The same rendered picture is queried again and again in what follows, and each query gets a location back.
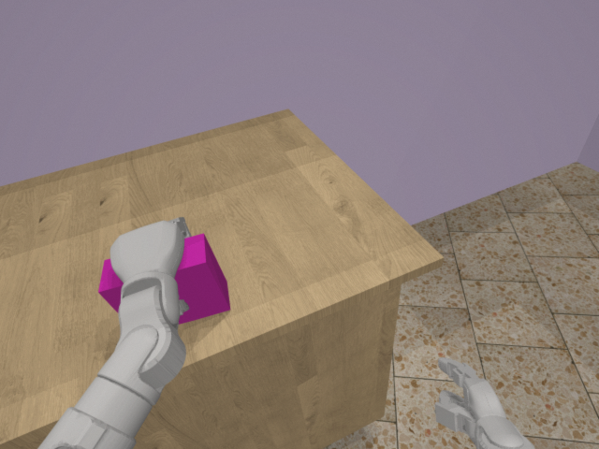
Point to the left robot forearm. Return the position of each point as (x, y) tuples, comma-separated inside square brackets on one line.
[(148, 355)]

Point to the sponge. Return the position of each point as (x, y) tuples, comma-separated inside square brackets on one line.
[(201, 282)]

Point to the table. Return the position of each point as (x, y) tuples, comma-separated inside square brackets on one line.
[(314, 261)]

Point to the right robot hand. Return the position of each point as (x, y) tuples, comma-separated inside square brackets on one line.
[(480, 400)]

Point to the left robot hand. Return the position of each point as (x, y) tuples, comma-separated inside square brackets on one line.
[(153, 247)]

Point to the right robot forearm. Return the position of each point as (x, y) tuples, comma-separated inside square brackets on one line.
[(496, 432)]

